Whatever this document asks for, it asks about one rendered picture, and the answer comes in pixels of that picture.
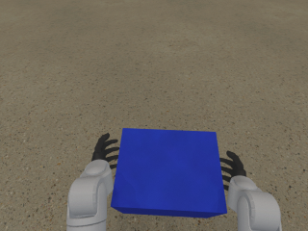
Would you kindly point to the right robot forearm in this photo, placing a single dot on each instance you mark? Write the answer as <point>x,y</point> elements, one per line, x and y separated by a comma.
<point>256,210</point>

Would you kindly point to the left robot forearm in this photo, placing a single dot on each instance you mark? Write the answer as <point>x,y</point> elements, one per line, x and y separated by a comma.
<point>87,198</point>

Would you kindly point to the carton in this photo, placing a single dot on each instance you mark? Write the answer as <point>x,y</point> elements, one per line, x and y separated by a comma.
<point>172,173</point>

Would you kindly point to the right robot hand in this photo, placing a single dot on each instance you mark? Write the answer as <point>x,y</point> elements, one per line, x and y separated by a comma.
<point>236,170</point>

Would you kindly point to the left robot hand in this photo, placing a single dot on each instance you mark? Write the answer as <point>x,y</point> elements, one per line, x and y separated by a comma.
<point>100,152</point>

